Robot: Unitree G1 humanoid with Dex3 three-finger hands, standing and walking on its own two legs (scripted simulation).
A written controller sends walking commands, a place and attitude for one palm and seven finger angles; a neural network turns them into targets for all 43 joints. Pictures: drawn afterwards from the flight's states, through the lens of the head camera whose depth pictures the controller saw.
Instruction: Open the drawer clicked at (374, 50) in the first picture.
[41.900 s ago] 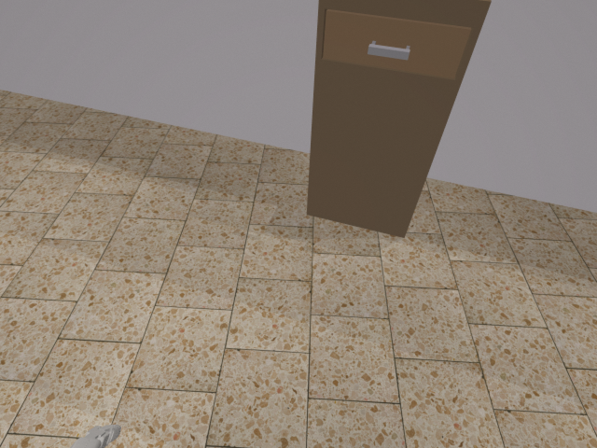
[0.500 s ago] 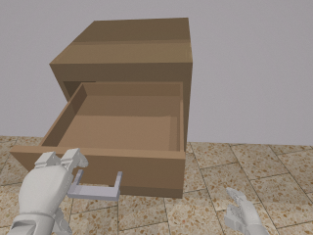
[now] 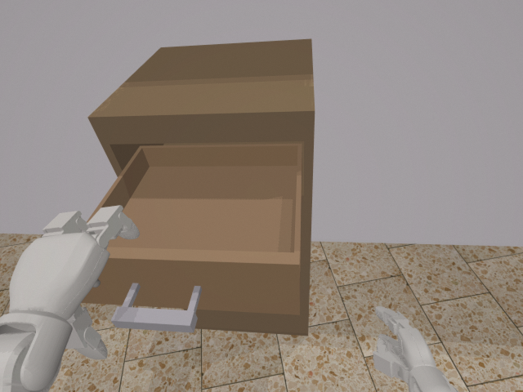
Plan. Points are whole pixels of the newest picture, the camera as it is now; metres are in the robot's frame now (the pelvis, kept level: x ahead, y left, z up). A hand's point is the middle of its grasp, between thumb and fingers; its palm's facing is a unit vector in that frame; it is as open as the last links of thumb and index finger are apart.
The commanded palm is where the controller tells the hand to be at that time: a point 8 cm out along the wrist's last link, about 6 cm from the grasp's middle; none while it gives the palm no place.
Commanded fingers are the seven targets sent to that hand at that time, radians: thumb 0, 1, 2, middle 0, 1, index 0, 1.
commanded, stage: lift the hand off the handle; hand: left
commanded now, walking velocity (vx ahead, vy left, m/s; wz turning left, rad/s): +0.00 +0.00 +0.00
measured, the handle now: (159, 305) +0.22 +0.20 +0.05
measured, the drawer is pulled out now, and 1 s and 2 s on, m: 0.30 0.30 0.30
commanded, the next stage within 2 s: draw the hand back to the body in 0.28 s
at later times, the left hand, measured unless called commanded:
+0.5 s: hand (89, 277) +0.18 +0.23 +0.18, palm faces +0.12 -0.08 -0.99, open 13.8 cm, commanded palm +0.14 +0.25 +0.25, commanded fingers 0.00 -0.50 0.30 -0.30 -1.20 -0.30 -1.20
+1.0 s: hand (57, 272) +0.17 +0.26 +0.19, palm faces +0.21 -0.04 -0.98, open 13.8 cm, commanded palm +0.13 +0.27 +0.24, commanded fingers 0.00 -0.43 0.33 -0.29 -1.15 -0.29 -1.15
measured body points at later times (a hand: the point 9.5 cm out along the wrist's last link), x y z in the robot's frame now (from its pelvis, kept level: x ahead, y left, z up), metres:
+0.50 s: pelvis -0.01 +0.00 +0.00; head -0.03 -0.05 +0.45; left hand +0.17 +0.24 +0.23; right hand +0.24 -0.19 -0.07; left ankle +0.02 +0.12 -0.73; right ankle -0.02 -0.10 -0.73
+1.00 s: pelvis +0.00 +0.02 +0.00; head -0.02 -0.02 +0.45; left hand +0.16 +0.26 +0.24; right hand +0.24 -0.16 -0.07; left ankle +0.02 +0.13 -0.73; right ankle -0.02 -0.10 -0.73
